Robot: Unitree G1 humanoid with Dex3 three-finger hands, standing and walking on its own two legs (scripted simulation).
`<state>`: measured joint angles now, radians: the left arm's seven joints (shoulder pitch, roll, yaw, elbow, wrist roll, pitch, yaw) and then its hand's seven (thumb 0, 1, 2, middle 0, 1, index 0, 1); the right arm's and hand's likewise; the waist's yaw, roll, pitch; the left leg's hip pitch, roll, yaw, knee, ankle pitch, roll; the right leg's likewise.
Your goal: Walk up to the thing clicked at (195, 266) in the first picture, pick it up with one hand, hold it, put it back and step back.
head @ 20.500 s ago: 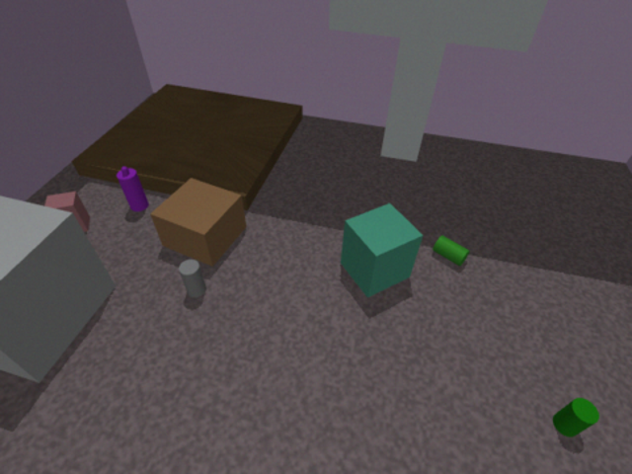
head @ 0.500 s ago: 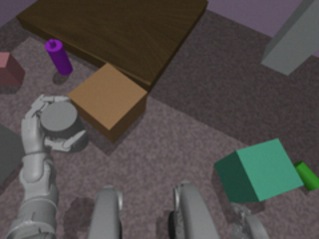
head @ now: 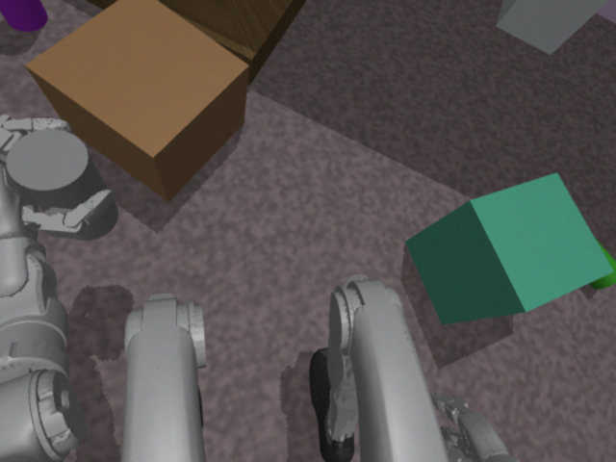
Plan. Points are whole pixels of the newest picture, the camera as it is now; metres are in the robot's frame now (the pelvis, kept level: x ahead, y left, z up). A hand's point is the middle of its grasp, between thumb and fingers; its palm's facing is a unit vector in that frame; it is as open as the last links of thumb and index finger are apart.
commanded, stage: crouch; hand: left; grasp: from the side
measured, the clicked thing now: (71, 191) +0.46 +0.24 -0.06
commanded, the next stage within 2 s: lower in 0.66 s
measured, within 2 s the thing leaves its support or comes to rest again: neither
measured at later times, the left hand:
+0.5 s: hand (87, 203) +0.47 +0.25 -0.13, palm faces +0.20 -0.98 -0.01, open 10.2 cm
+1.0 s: hand (105, 215) +0.47 +0.24 -0.19, palm faces +0.22 -0.98 +0.02, open 10.2 cm
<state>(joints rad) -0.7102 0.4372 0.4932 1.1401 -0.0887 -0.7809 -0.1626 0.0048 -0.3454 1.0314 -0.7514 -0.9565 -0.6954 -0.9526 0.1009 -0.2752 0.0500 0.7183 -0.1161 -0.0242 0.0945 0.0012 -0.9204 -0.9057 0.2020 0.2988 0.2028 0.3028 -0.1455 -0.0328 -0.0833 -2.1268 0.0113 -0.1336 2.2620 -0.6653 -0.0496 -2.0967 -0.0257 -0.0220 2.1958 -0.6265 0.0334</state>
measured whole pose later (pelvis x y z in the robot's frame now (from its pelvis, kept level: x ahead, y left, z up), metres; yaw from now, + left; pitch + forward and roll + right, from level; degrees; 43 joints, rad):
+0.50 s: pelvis +0.00 +0.01 -0.06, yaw -4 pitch +27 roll -9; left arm -0.70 0.53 0.53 1.16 -0.07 -0.80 -0.16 0.00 -0.35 1.03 -0.75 -0.95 -0.70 -0.95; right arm 0.06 -0.32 0.15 0.70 -0.18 0.01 0.12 0.00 -0.92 -0.90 0.20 0.30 0.20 0.30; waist -0.19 -0.07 0.03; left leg -2.26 0.00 -0.20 2.48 -0.69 -0.05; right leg -2.19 0.00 -0.06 2.35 -0.63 0.06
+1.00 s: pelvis +0.00 +0.02 -0.08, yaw -6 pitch +22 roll -12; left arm -0.71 0.64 0.55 1.30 -0.08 -0.89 -0.11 0.00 -0.35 1.04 -0.76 -0.95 -0.70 -0.94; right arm -0.02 -0.34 0.28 0.64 -0.23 0.04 0.15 0.00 -0.93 -0.90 0.20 0.30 0.21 0.30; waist -0.24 -0.13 0.14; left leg -2.27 -0.01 -0.26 2.57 -0.70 -0.04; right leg -2.18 0.02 -0.10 2.40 -0.62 0.07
